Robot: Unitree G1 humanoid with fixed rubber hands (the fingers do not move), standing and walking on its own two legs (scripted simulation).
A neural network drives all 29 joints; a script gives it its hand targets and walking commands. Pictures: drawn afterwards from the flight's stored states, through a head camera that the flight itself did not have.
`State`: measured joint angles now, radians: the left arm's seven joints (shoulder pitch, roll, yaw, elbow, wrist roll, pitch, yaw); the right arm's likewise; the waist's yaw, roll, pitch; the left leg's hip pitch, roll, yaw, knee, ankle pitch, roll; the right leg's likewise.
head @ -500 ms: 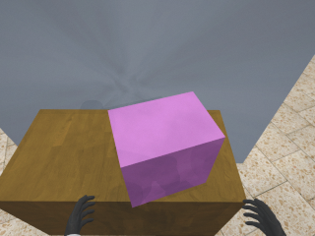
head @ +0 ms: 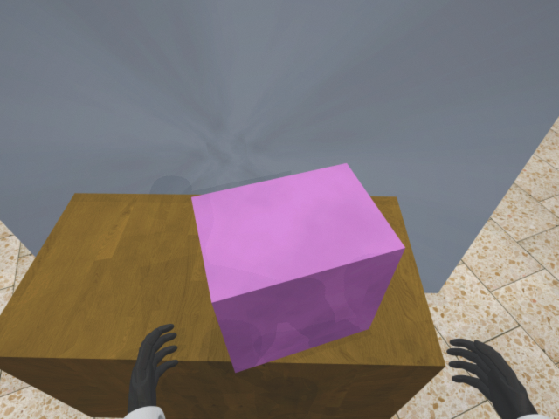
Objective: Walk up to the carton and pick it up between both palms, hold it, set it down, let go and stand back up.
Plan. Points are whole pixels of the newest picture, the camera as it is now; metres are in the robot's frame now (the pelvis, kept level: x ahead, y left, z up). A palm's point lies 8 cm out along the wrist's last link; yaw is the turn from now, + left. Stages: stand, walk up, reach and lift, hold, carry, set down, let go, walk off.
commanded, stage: reach and lift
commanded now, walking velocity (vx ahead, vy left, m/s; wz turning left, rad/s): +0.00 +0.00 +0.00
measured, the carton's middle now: (289, 270) +0.40 +0.02 -0.07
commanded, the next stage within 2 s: none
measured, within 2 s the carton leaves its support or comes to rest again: neither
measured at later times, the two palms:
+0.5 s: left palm (156, 368) +0.19 +0.19 -0.01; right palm (505, 359) +0.24 -0.29 -0.02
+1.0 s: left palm (147, 326) +0.23 +0.20 +0.04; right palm (494, 309) +0.30 -0.28 +0.01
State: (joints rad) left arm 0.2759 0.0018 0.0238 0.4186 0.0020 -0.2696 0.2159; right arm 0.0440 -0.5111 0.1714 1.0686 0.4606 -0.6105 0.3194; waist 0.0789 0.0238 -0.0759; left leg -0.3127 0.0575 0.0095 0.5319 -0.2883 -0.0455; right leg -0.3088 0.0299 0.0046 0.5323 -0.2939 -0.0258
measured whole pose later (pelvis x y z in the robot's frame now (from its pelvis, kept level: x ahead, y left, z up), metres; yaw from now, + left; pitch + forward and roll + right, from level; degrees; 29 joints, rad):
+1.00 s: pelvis +0.00 -0.01 +0.01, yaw +0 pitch +4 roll -1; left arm 0.10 -0.01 0.05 0.16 -0.03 -0.01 0.24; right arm -0.22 -0.58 0.21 0.97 0.55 -0.42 0.32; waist 0.11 0.03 -0.08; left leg -0.29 0.07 -0.01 0.47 -0.25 -0.05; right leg -0.28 0.05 0.01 0.45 -0.24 -0.04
